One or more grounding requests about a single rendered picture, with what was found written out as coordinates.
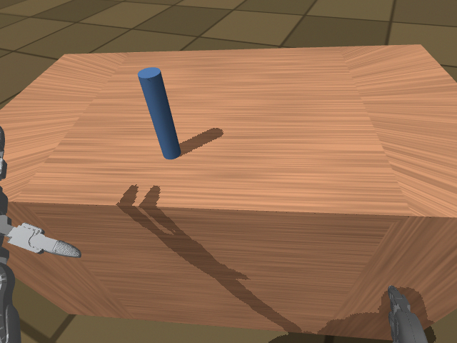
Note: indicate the left robot arm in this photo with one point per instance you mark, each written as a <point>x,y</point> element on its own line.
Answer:
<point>10,331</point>

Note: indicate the can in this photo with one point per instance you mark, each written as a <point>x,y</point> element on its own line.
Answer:
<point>155,95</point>

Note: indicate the left robot hand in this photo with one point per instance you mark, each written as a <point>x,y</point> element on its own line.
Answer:
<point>27,236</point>

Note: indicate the right robot hand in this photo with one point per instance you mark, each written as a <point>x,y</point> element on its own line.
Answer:
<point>405,326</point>

